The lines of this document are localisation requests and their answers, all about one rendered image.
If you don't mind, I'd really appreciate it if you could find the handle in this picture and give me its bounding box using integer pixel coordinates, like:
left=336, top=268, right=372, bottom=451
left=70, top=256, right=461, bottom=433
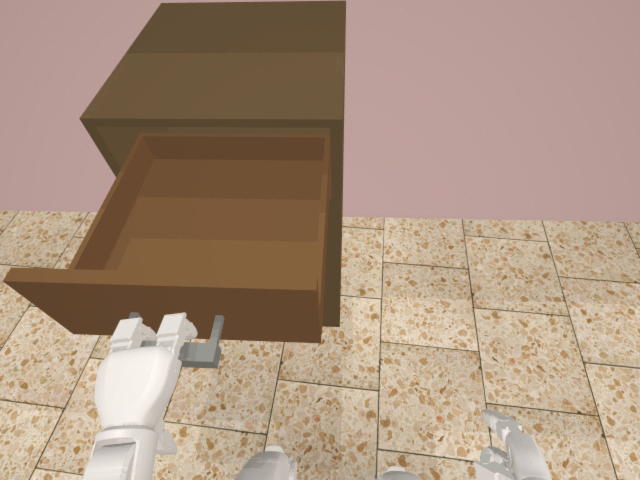
left=128, top=312, right=225, bottom=369

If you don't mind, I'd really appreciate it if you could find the cabinet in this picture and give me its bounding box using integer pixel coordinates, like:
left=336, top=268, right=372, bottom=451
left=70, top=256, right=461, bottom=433
left=79, top=1, right=346, bottom=327

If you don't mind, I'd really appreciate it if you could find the drawer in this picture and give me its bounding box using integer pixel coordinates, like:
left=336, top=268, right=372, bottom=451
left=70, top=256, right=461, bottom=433
left=3, top=133, right=331, bottom=343

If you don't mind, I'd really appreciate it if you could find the left robot hand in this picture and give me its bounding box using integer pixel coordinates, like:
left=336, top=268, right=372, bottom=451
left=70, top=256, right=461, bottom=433
left=95, top=312, right=198, bottom=455

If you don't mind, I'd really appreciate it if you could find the right robot hand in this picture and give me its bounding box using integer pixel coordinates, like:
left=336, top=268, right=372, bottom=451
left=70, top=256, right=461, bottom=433
left=474, top=409, right=552, bottom=480

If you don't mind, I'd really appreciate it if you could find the robot left forearm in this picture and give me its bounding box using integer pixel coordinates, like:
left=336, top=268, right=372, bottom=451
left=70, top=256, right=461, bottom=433
left=82, top=425, right=159, bottom=480

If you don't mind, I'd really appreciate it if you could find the left robot thigh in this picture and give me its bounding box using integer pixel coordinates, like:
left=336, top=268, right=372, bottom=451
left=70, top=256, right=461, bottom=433
left=235, top=451, right=297, bottom=480

